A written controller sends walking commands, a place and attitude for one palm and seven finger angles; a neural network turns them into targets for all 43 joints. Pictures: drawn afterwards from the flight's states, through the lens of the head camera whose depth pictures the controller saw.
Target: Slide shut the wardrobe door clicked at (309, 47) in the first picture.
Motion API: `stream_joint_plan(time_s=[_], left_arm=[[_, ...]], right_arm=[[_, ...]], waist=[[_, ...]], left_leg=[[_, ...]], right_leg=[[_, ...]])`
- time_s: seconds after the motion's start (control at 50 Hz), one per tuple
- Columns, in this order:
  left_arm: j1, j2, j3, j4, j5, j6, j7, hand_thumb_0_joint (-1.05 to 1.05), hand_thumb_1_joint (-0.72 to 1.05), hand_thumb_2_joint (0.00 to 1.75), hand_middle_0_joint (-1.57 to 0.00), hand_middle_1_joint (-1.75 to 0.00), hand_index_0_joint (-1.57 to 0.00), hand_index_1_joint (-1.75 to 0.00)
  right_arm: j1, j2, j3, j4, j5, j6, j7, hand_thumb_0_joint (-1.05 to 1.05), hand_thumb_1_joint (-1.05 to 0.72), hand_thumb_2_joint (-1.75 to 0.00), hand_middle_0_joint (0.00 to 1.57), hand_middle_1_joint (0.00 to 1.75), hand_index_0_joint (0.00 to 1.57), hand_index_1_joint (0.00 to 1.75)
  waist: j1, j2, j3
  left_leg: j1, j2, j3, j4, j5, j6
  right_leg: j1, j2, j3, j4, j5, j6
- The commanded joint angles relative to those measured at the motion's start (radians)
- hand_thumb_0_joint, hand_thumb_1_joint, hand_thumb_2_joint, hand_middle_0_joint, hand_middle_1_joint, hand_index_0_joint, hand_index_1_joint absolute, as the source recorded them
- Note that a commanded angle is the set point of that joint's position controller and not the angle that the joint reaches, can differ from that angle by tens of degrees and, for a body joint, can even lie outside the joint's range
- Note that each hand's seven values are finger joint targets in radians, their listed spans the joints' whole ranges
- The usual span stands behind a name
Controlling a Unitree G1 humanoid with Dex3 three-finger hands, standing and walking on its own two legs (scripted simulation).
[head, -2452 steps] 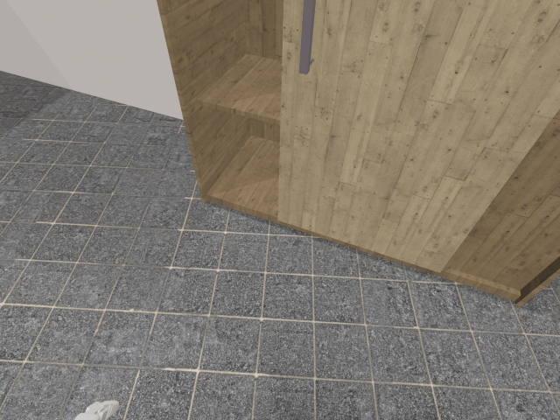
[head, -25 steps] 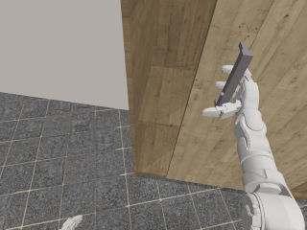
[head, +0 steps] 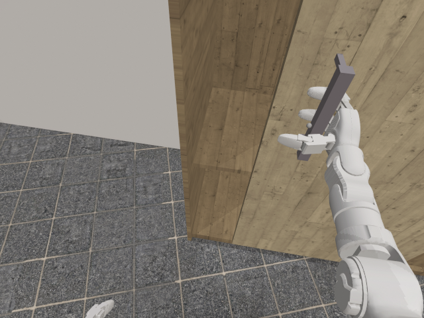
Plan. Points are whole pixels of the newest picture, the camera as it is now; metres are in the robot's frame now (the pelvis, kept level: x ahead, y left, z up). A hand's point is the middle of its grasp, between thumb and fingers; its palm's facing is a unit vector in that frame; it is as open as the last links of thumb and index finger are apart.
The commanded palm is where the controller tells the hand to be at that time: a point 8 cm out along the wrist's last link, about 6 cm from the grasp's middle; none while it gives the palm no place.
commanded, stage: grip the handle and tug to test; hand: right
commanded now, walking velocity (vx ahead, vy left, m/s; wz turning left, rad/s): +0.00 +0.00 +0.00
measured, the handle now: (319, 112) +0.49 -0.15 +0.14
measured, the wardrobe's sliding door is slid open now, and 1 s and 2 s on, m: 0.19 0.19 0.19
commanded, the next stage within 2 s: tug the door sideways, standing still in 1.16 s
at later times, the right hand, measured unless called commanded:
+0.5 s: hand (307, 126) +0.45 -0.13 +0.14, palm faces +0.03 +1.00 +0.01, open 5.3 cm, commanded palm +0.42 -0.18 +0.14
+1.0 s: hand (307, 126) +0.45 -0.12 +0.14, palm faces +0.06 +1.00 +0.00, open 5.2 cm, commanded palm +0.40 -0.17 +0.14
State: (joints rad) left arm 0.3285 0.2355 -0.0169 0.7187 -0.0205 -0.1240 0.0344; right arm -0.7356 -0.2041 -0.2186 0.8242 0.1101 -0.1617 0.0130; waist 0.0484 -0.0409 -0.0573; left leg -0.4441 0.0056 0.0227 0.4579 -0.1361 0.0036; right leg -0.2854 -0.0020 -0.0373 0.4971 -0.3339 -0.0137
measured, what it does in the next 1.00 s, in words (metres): stands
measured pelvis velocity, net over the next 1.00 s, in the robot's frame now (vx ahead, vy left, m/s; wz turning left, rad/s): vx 0.02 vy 0.00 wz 0.02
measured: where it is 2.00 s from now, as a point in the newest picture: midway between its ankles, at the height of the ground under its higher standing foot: outside the picture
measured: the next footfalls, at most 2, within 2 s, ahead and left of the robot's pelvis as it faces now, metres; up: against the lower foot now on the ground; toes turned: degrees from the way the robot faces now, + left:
none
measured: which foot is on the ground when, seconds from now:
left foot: down 0.00-1.00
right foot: down 0.00-1.00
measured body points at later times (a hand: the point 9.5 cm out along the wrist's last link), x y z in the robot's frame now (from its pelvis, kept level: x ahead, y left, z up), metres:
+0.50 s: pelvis +0.01 +0.00 +0.00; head +0.04 +0.01 +0.45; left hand +0.09 +0.24 -0.12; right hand +0.44 -0.18 +0.14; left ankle +0.05 +0.12 -0.74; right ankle -0.06 -0.11 -0.74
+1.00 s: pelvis +0.02 +0.00 +0.00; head +0.05 +0.01 +0.45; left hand +0.10 +0.24 -0.12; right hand +0.44 -0.18 +0.14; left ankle +0.05 +0.12 -0.74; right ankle -0.06 -0.11 -0.74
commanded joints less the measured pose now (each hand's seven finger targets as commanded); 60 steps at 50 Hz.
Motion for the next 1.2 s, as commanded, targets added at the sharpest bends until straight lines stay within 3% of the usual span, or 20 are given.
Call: stream_joint_plan(time_s=[0.0,0.04,0.12,0.2,0.32,0.38,0.42,0.48,0.56,0.6,0.72,0.76,0.8,0.92,0.94,0.98,1.02,1.06,1.1,1.18], left_arm=[[0.019,0.120,0.040,-0.103,-0.006,-0.039,0.007,0.00,0.90,0.90,-0.20,-0.30,-0.20,-0.30],[0.024,0.126,0.042,-0.099,-0.004,-0.038,0.008,0.00,0.90,0.90,-0.20,-0.30,-0.20,-0.30],[0.026,0.121,0.042,-0.097,-0.004,-0.040,0.008,0.00,0.90,0.90,-0.20,-0.30,-0.20,-0.30],[0.032,0.121,0.044,-0.101,0.001,-0.039,0.005,0.00,0.90,0.90,-0.20,-0.30,-0.20,-0.30],[0.024,0.124,0.043,-0.099,-0.003,-0.031,0.008,0.00,0.90,0.90,-0.20,-0.30,-0.20,-0.30],[0.026,0.121,0.043,-0.103,-0.003,-0.031,0.009,0.00,0.90,0.90,-0.20,-0.30,-0.20,-0.30],[0.023,0.121,0.042,-0.103,-0.003,-0.030,0.010,0.00,0.90,0.90,-0.20,-0.30,-0.20,-0.30],[0.016,0.117,0.039,-0.104,-0.004,-0.027,0.010,0.00,0.90,0.90,-0.20,-0.30,-0.20,-0.30],[0.021,0.119,0.042,-0.107,0.001,-0.026,0.008,0.00,0.90,0.90,-0.20,-0.30,-0.20,-0.30],[0.013,0.114,0.043,-0.114,-0.001,-0.030,0.006,0.00,0.90,0.90,-0.20,-0.30,-0.20,-0.30],[0.014,0.116,0.044,-0.114,-0.001,-0.032,0.006,0.00,0.90,0.90,-0.20,-0.30,-0.20,-0.30],[0.005,0.115,0.043,-0.121,-0.002,-0.032,0.006,0.00,0.90,0.90,-0.20,-0.30,-0.20,-0.30],[-0.001,0.109,0.046,-0.127,-0.004,-0.037,0.001,0.00,0.90,0.90,-0.20,-0.30,-0.20,-0.30],[-0.011,0.107,0.052,-0.137,-0.003,-0.046,-0.007,0.00,0.90,0.90,-0.20,-0.30,-0.20,-0.30],[-0.011,0.111,0.056,-0.138,-0.001,-0.044,-0.007,0.00,0.90,0.90,-0.20,-0.30,-0.20,-0.30],[-0.023,0.104,0.055,-0.147,-0.004,-0.045,-0.010,0.00,0.90,0.90,-0.20,-0.30,-0.20,-0.30],[-0.029,0.103,0.058,-0.153,-0.003,-0.044,-0.010,0.00,0.90,0.90,-0.20,-0.30,-0.20,-0.30],[-0.042,0.098,0.057,-0.166,-0.005,-0.043,-0.014,0.00,0.90,0.90,-0.20,-0.30,-0.20,-0.30],[-0.055,0.093,0.058,-0.180,-0.003,-0.043,-0.018,0.00,0.90,0.90,-0.20,-0.30,-0.20,-0.30],[-0.082,0.087,0.056,-0.199,-0.005,-0.037,-0.021,0.00,0.90,0.90,-0.20,-0.30,-0.20,-0.30]], right_arm=[[-0.464,-0.161,-0.012,-0.237,0.011,-0.076,0.000,0.00,-0.15,-0.58,0.37,1.29,0.37,1.29],[-0.469,-0.167,-0.022,-0.220,0.011,-0.073,-0.002,0.00,-0.25,-0.62,0.38,1.31,0.38,1.31],[-0.508,-0.164,-0.010,-0.242,0.007,-0.076,-0.007,0.00,-0.43,-0.70,0.40,1.33,0.40,1.33],[-0.465,-0.167,-0.026,-0.260,0.010,-0.080,-0.011,0.00,-0.62,-0.78,0.42,1.36,0.42,1.36],[-0.445,-0.186,-0.037,-0.239,0.009,-0.070,-0.002,0.00,-0.90,-0.90,0.45,1.40,0.45,1.40],[-0.459,-0.183,-0.030,-0.267,0.011,-0.075,0.006,0.00,-0.90,-0.90,0.45,1.40,0.45,1.40],[-0.449,-0.196,-0.050,-0.260,0.020,-0.069,0.002,0.00,-0.90,-0.90,0.45,1.40,0.45,1.40],[-0.472,-0.186,-0.036,-0.260,0.010,-0.064,-0.011,0.00,-0.90,-0.90,0.45,1.40,0.45,1.40],[-0.459,-0.198,-0.051,-0.273,0.009,-0.068,-0.022,0.00,-0.90,-0.90,0.45,1.40,0.45,1.40],[-0.440,-0.169,-0.027,-0.307,0.009,-0.073,-0.015,0.00,-0.90,-0.90,0.45,1.40,0.45,1.40],[-0.429,-0.177,-0.037,-0.321,0.014,-0.069,-0.015,0.00,-0.90,-0.90,0.45,1.40,0.45,1.40],[-0.374,-0.182,-0.045,-0.340,0.014,-0.067,-0.012,0.00,-0.90,-0.90,0.45,1.40,0.45,1.40],[-0.357,-0.137,-0.009,-0.391,0.018,-0.066,-0.008,0.00,-0.90,-0.90,0.45,1.40,0.45,1.40],[-0.235,-0.081,0.029,-0.487,0.019,-0.037,-0.011,0.00,-0.90,-0.90,0.45,1.40,0.45,1.40],[-0.217,-0.101,0.015,-0.509,0.016,-0.033,-0.013,0.00,-0.90,-0.90,0.45,1.40,0.45,1.40],[-0.150,-0.084,0.021,-0.557,0.020,-0.018,-0.009,0.00,-0.90,-0.90,0.45,1.40,0.45,1.40],[-0.101,-0.092,0.007,-0.603,0.024,-0.003,-0.008,0.00,-0.90,-0.90,0.45,1.40,0.45,1.40],[-0.033,-0.066,0.023,-0.665,0.028,0.014,-0.004,0.00,-0.90,-0.90,0.45,1.40,0.45,1.40],[0.056,-0.063,0.015,-0.740,0.032,0.029,-0.004,0.00,-0.90,-0.90,0.45,1.40,0.45,1.40],[0.144,-0.048,0.030,-0.871,0.035,0.060,-0.004,0.00,-0.90,-0.90,0.45,1.40,0.45,1.40]], waist=[[0.011,0.059,-0.329],[0.011,0.081,-0.312],[0.019,0.036,-0.329],[0.004,0.051,-0.371],[0.010,0.074,-0.325],[0.007,0.031,-0.344],[0.004,0.059,-0.338],[0.005,0.030,-0.309],[0.005,0.076,-0.345],[-0.003,0.029,-0.362],[-0.002,0.058,-0.351],[-0.019,0.037,-0.361],[-0.020,0.011,-0.375],[-0.032,0.048,-0.384],[-0.037,0.047,-0.393],[-0.050,0.019,-0.401],[-0.059,0.042,-0.409],[-0.070,0.011,-0.409],[-0.083,0.023,-0.426],[-0.085,0.021,-0.410]], left_leg=[[0.329,-0.014,-0.003,0.002,0.225,0.014],[0.319,-0.015,0.000,-0.002,0.213,0.016],[0.309,-0.014,-0.001,0.001,0.204,0.015],[0.344,-0.016,0.001,0.013,0.270,0.017],[0.341,-0.014,-0.002,0.001,0.248,0.014],[0.339,-0.016,-0.002,0.002,0.250,0.017],[0.346,-0.016,0.001,0.003,0.256,0.016],[0.324,-0.016,0.001,0.000,0.227,0.016],[0.352,-0.017,-0.001,0.001,0.257,0.012],[0.354,-0.017,0.000,0.006,0.278,0.018],[0.362,-0.019,0.002,-0.002,0.283,0.016],[0.379,-0.018,0.000,-0.001,0.291,0.019],[0.373,-0.019,0.003,-0.003,0.306,0.021],[0.398,-0.020,0.012,-0.005,0.382,0.021],[0.412,-0.020,0.011,-0.005,0.399,0.023],[0.427,-0.018,0.010,-0.006,0.423,0.023],[0.451,-0.017,0.012,-0.003,0.461,0.024],[0.466,-0.015,0.013,-0.007,0.499,0.028],[0.497,-0.011,0.014,-0.004,0.550,0.029],[0.509,-0.010,0.017,-0.008,0.591,0.029]], right_leg=[[-0.039,0.002,0.012,-0.069,0.280,0.012],[-0.042,0.000,0.017,-0.071,0.274,0.010],[-0.026,0.002,0.015,-0.067,0.270,0.013],[-0.014,0.001,0.015,-0.063,0.339,0.017],[-0.040,0.001,0.009,-0.068,0.298,0.010],[-0.019,0.002,0.011,-0.066,0.313,0.013],[-0.028,0.002,0.013,-0.068,0.316,0.015],[-0.033,0.003,0.014,-0.073,0.296,0.016],[-0.027,0.001,0.012,-0.069,0.320,0.014],[-0.002,0.001,0.011,-0.070,0.356,0.022],[-0.002,-0.002,0.010,-0.075,0.353,0.019],[-0.003,-0.001,0.007,-0.077,0.364,0.020],[0.028,-0.002,0.006,-0.075,0.396,0.026],[0.062,-0.010,0.002,-0.077,0.495,0.034],[0.064,-0.011,0.001,-0.074,0.519,0.033],[0.076,-0.010,-0.008,-0.077,0.542,0.036],[0.078,-0.012,-0.012,-0.077,0.575,0.036],[0.094,-0.012,-0.014,-0.077,0.633,0.041],[0.108,-0.014,-0.016,-0.077,0.694,0.047],[0.132,-0.016,-0.022,-0.076,0.733,0.049]])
